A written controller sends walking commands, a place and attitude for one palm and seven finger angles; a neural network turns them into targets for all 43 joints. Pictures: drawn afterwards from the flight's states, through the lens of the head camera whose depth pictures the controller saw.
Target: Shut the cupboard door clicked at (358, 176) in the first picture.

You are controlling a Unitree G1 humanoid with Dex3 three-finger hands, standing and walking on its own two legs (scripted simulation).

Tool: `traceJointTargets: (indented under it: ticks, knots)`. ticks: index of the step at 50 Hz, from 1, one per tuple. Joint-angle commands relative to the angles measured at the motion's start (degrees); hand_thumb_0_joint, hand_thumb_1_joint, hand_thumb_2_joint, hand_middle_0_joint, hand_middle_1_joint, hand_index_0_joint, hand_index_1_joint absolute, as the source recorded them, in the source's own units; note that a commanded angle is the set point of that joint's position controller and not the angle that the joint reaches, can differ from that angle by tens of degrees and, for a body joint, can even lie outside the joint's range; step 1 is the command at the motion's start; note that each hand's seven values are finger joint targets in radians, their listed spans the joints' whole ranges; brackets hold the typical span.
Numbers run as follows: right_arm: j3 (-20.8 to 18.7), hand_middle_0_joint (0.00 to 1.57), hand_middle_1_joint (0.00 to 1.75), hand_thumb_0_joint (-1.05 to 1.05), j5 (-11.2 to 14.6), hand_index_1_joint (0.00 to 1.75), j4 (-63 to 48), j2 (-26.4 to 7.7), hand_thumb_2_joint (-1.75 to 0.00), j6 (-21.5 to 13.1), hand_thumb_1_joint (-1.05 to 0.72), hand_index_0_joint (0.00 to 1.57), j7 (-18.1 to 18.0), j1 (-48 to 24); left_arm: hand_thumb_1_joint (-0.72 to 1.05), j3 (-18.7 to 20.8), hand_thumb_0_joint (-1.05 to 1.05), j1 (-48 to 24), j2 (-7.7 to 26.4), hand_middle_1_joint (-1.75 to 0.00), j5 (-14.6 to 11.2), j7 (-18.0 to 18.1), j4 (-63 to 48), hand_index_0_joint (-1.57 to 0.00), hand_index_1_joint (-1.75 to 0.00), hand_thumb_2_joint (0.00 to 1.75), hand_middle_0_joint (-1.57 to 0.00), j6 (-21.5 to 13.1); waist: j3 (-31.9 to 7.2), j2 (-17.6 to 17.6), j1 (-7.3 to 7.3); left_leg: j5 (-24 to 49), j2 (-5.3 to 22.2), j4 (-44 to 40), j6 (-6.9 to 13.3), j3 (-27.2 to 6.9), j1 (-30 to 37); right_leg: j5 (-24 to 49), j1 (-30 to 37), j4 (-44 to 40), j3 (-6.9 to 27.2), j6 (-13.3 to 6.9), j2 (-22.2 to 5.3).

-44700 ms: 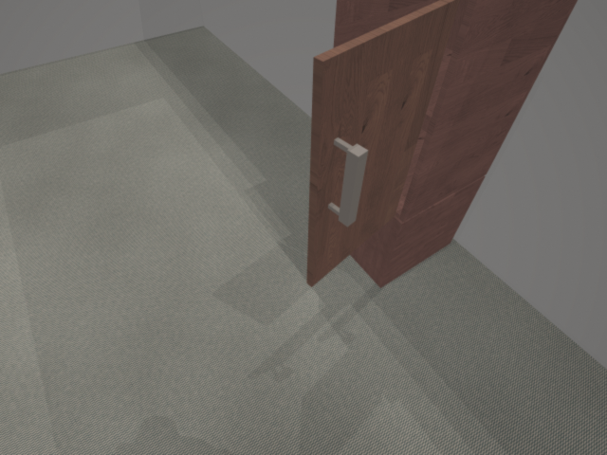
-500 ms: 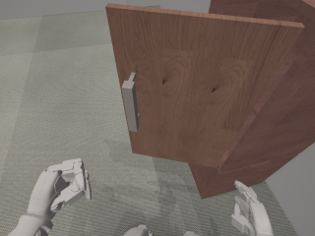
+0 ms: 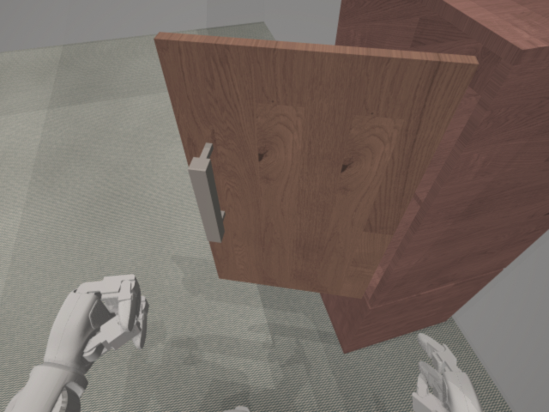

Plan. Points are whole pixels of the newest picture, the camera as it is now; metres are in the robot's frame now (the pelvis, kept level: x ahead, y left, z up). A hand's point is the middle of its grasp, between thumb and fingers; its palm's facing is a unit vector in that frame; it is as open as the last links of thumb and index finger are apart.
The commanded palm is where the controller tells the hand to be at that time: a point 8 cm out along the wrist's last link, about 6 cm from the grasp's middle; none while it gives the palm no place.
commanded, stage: raise the hand and make a fist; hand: left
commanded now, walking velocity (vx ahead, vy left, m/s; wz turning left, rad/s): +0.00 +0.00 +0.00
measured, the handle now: (212, 195) +0.43 +0.12 +0.07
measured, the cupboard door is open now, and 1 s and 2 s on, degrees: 65 65 65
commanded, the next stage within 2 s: bring the fist close to the handle in 0.16 s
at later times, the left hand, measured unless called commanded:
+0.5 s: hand (147, 309) +0.24 +0.18 +0.07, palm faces -0.13 -0.99 -0.03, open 3.1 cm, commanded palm +0.23 +0.22 +0.07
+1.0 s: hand (189, 273) +0.29 +0.13 +0.07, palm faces -0.14 -0.99 -0.03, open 3.1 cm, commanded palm +0.29 +0.18 +0.07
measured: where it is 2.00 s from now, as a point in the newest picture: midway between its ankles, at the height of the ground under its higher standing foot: outside the picture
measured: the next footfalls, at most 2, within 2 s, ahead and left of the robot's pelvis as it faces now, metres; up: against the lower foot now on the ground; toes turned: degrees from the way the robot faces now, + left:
none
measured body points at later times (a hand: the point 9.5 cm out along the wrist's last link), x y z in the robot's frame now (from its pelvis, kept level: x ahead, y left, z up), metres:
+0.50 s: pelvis +0.00 +0.01 +0.00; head +0.04 +0.02 +0.45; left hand +0.24 +0.23 +0.07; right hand +0.18 -0.22 -0.07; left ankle +0.01 +0.07 -0.68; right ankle +0.00 -0.08 -0.68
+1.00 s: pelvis +0.00 +0.02 +0.00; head +0.04 +0.02 +0.45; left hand +0.29 +0.19 +0.07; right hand +0.16 -0.21 -0.08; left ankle +0.01 +0.07 -0.68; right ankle +0.00 -0.08 -0.68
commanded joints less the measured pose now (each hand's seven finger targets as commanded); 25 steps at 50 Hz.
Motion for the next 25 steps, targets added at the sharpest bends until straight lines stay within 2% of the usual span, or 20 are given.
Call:
traceJointTargets:
  ticks: [1, 4, 5, 6, 8, 9, 10, 11, 13, 15, 16, 17, 19, 20, 21, 24, 25]
  knots:
    - [-3.0, 0.20, 0.30, 0.00, -0.3, 0.30, -9.0, -6.2, -0.90, -3.2, -0.90, 0.20, -0.2, -4.2, 0.90, 5.2, 0.00, -3.7, 7.9, -1.50, -0.7, 0.8, -12.1, -1.30, -1.50, 0.90, -1.30, -4.9, -9.0, -1.8, 0.25, 14.3, 2.5, -7.0, -1.8, -3.5, 4.4, 13.0, 8.0, -8.6, 6.5, 3.0, -3.6]
    - [-3.0, 0.20, 0.30, 0.00, -0.1, 0.30, -8.8, -6.2, -0.90, -3.2, -0.90, 0.20, -0.1, -4.3, 0.90, 4.9, 0.00, -3.6, 7.7, -1.50, -0.6, 0.9, -11.9, -1.30, -1.50, 0.90, -1.30, -5.1, -8.3, -0.5, 0.20, 14.1, 2.7, -7.5, -1.9, -3.7, 5.2, 12.4, 6.5, -8.2, 5.2, 2.7, -3.2]
    - [-3.0, 0.20, 0.30, 0.00, -0.2, 0.30, -8.6, -6.5, -0.90, -3.2, -0.90, 0.20, -0.1, -4.3, 0.90, 5.3, 0.00, -4.0, 8.9, -1.50, -0.2, 1.1, -12.2, -1.30, -1.50, 0.90, -1.30, -5.2, -8.2, -1.0, -0.07, 14.3, 2.9, -7.3, -1.8, -4.0, 5.5, 12.4, 6.1, -8.2, 5.6, 2.9, -3.1]
    - [-3.0, 0.20, 0.30, 0.00, -0.3, 0.30, -8.7, -6.2, -0.90, -3.2, -0.90, 0.20, -0.1, -4.3, 0.90, 4.6, 0.00, -3.8, 7.8, -1.50, -0.2, 0.9, -12.5, -1.30, -1.50, 0.90, -1.30, -5.1, -9.2, 0.3, 0.08, 14.8, 2.7, -7.6, -1.8, -3.8, 6.1, 13.0, 6.7, -8.0, 5.1, 2.7, -3.1]
    - [-3.0, 0.20, 0.30, 0.00, -0.2, 0.30, -8.8, -6.3, -0.90, -3.1, -0.90, 0.20, -0.1, -4.1, 0.90, 4.9, 0.00, -3.3, 7.8, -1.50, -0.4, 1.0, -12.2, -1.30, -1.50, 0.90, -1.30, -4.9, -9.3, -0.3, 0.10, 16.2, 2.8, -8.0, -2.0, -4.2, 7.0, 14.2, 6.2, -7.4, 3.8, 2.5, -2.7]
    - [-3.0, 0.20, 0.30, 0.00, -0.2, 0.30, -8.8, -6.3, -0.90, -3.1, -0.90, 0.20, -0.1, -4.2, 0.90, 4.7, 0.00, -3.5, 7.7, -1.50, -0.3, 0.9, -12.4, -1.30, -1.50, 0.90, -1.30, -4.8, -9.2, 0.9, 0.10, 16.1, 2.9, -8.1, -2.1, -4.2, 7.3, 13.8, 5.7, -7.3, 3.6, 2.4, -2.7]
    - [-3.0, 0.20, 0.30, 0.00, -0.3, 0.30, -8.4, -6.5, -0.90, -3.0, -0.90, 0.20, -0.1, -4.3, 0.90, 5.8, 0.00, -3.6, 9.0, -1.50, -0.3, 1.0, -11.7, -1.30, -1.50, 0.90, -1.30, -4.5, -8.5, -0.6, -0.10, 16.0, 3.0, -7.7, -1.9, -4.2, 6.7, 13.9, 5.8, -7.6, 4.1, 2.6, -2.7]
    - [-3.0, 0.20, 0.30, 0.00, -0.3, 0.30, -8.7, -6.3, -0.90, -2.9, -0.90, 0.20, -0.2, -4.1, 0.90, 4.8, 0.00, -3.4, 7.5, -1.50, -0.5, 0.9, -12.0, -1.30, -1.50, 0.90, -1.30, -4.4, -9.4, -1.4, -0.30, 15.7, 2.9, -7.9, -1.9, -4.2, 6.9, 13.6, 6.2, -7.6, 3.8, 2.7, -2.7]
    - [-3.0, 0.20, 0.30, 0.00, -0.2, 0.30, -8.8, -6.3, -0.90, -2.9, -0.90, 0.20, -0.2, -4.3, 0.90, 5.0, 0.00, -3.5, 7.5, -1.50, -0.9, 0.7, -11.8, -1.30, -1.50, 0.90, -1.30, -4.3, -8.7, -1.0, -0.31, 15.1, 2.9, -7.9, -2.0, -4.2, 6.7, 13.2, 5.7, -7.8, 3.9, 2.7, -2.7]
    - [-2.8, 0.20, 0.30, 0.00, -0.4, 0.30, -8.3, -6.7, -0.90, -2.9, -0.90, 0.20, -0.3, -4.2, 0.90, 3.5, 0.00, -7.1, 7.0, -1.50, -0.6, 0.6, -12.1, -1.30, -1.50, 0.90, -1.30, -4.3, -7.8, -1.3, -1.37, 14.9, 3.0, -7.3, -1.9, -4.5, 6.8, 12.8, 4.6, -7.6, 4.0, 2.7, -2.7]
    - [-2.7, 0.20, 0.30, 0.00, -0.4, 0.30, -8.4, -6.6, -0.90, -2.9, -0.90, 0.20, -0.3, -4.0, 0.90, 2.3, 0.00, -7.2, 5.8, -1.50, -0.3, 0.6, -11.8, -1.30, -1.50, 0.90, -1.30, -4.3, -8.1, -1.4, -1.32, 14.5, 3.0, -7.6, -1.8, -4.6, 7.0, 12.2, 4.4, -7.7, 3.6, 2.6, -2.6]
    - [-2.6, 0.20, 0.30, 0.00, -0.4, 0.30, -8.4, -6.8, -0.90, -3.0, -0.90, 0.20, -0.4, -4.1, 0.90, 1.4, 0.00, -9.1, 5.5, -1.50, -0.1, 0.7, -11.9, -1.30, -1.50, 0.90, -1.30, -4.2, -7.7, -0.3, -1.70, 14.1, 3.1, -7.8, -2.0, -5.0, 7.4, 11.5, 3.2, -7.3, 3.1, 2.4, -2.5]
    - [-2.6, 0.20, 0.30, 0.00, -0.4, 0.30, -8.5, -6.7, -0.90, -3.1, -0.90, 0.20, -0.4, -3.9, 0.90, 0.4, 0.00, -10.3, 4.8, -1.50, 0.3, 1.3, -12.2, -1.30, -1.50, 0.90, -1.30, -4.0, -8.3, 0.3, -1.47, 13.5, 3.2, -8.4, -2.2, -5.7, 8.4, 10.3, 2.5, -7.0, 2.6, 2.1, -2.4]
    - [-2.7, 0.20, 0.30, 0.00, -0.5, 0.30, -8.1, -7.0, -0.90, -3.0, -0.90, 0.20, -0.4, -3.9, 0.90, 0.5, 0.00, -11.7, 6.0, -1.50, 1.0, 1.8, -12.4, -1.30, -1.50, 0.90, -1.30, -4.0, -8.7, -0.7, -1.67, 13.9, 3.4, -8.2, -2.1, -5.7, 8.5, 10.5, 2.7, -6.9, 2.9, 2.1, -2.4]
    - [-2.5, 0.20, 0.30, 0.00, -0.6, 0.30, -8.4, -6.6, -0.90, -2.9, -0.90, 0.20, -0.3, -4.0, 0.90, -1.3, 0.00, -12.0, 4.0, -1.50, 1.4, 2.2, -12.6, -1.30, -1.50, 0.90, -1.30, -3.6, -9.2, 0.7, -1.49, 14.5, 3.3, -8.6, -2.2, -5.7, 9.2, 10.9, 2.9, -6.8, 2.5, 2.0, -2.5]
    - [-2.5, 0.20, 0.30, 0.00, -0.6, 0.30, -8.8, -6.4, -0.90, -2.3, -0.90, 0.20, 0.0, -3.8, 0.90, -1.9, 0.00, -11.8, 3.7, -1.50, 2.4, 4.0, -12.9, -1.30, -1.50, 0.90, -1.30, -2.8, -10.3, 1.0, -0.84, 16.2, 3.6, -9.5, -3.0, -6.5, 10.7, 11.2, 2.7, -6.1, 1.7, 1.8, -2.4]
    - [-2.6, 0.20, 0.30, 0.00, -0.7, 0.30, -8.5, -6.6, -0.90, -2.0, -0.90, 0.20, 0.1, -3.8, 0.90, -1.4, 0.00, -11.9, 4.7, -1.50, 3.0, 4.8, -12.4, -1.30, -1.50, 0.90, -1.30, -2.4, -10.1, 0.4, -0.82, 17.0, 3.7, -9.3, -3.0, -6.5, 10.6, 11.7, 2.8, -6.0, 1.9, 1.7, -2.4]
